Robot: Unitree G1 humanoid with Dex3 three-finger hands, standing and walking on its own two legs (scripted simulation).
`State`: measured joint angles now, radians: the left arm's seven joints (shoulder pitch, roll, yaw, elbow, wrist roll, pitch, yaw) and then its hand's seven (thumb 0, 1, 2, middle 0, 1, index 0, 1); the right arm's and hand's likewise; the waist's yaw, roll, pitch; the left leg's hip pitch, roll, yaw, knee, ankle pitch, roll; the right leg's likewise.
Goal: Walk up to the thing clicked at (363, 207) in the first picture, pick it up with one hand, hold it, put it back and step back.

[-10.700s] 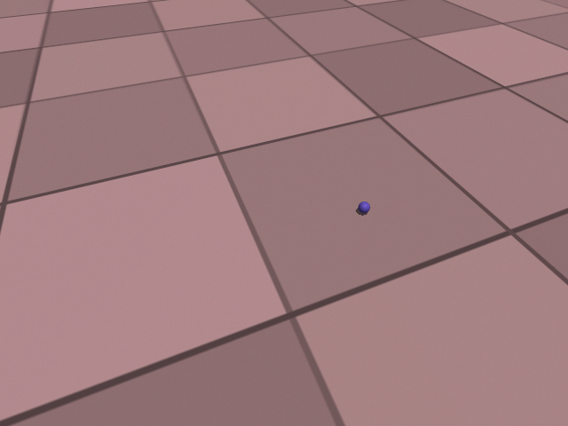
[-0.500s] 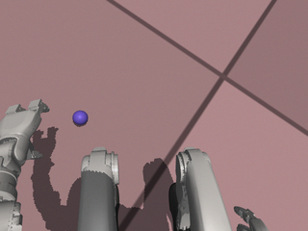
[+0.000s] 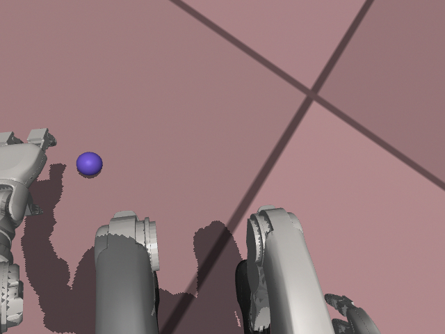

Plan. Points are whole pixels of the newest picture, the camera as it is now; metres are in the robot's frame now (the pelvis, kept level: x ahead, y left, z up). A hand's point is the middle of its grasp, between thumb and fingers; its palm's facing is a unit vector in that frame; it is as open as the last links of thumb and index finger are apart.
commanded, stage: rise first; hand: left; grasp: from above
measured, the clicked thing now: (89, 163) +0.47 +0.30 -0.32
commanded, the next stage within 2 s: approach in 0.50 s
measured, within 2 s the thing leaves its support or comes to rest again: neither
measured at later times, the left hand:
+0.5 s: hand (43, 175) +0.40 +0.34 -0.19, palm faces -0.43 -0.10 -0.89, open 14.1 cm
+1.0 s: hand (93, 149) +0.47 +0.27 -0.21, palm faces -0.34 -0.08 -0.94, open 14.0 cm
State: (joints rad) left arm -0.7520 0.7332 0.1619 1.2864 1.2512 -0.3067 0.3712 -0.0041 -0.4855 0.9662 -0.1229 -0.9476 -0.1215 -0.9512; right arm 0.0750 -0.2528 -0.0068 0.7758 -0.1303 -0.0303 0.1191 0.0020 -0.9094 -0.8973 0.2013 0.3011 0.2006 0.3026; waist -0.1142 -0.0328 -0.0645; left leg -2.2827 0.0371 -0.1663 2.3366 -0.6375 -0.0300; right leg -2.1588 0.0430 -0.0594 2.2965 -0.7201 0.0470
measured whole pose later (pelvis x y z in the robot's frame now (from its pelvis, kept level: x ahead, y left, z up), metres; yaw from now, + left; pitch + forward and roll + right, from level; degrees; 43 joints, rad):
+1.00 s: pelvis +0.00 +0.00 -0.03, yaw -2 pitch +32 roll -8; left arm -0.95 0.72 0.12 1.47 1.31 -0.21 0.56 0.00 -0.52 0.98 -0.08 -1.05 -0.09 -1.04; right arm 0.09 -0.26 0.07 0.77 -0.19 -0.07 0.14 0.00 -0.91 -0.89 0.20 0.30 0.20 0.30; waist -0.25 -0.06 -0.02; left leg -2.37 0.04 -0.21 2.44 -0.65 -0.05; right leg -2.25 0.07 -0.08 2.38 -0.72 0.05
